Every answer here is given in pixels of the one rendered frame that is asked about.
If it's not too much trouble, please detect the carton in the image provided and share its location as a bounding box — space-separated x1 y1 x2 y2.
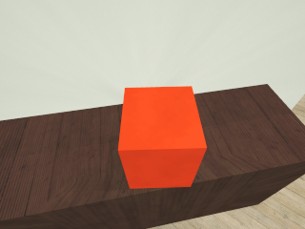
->
118 86 207 189

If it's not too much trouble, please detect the pedestal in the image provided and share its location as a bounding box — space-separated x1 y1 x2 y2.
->
0 84 305 229

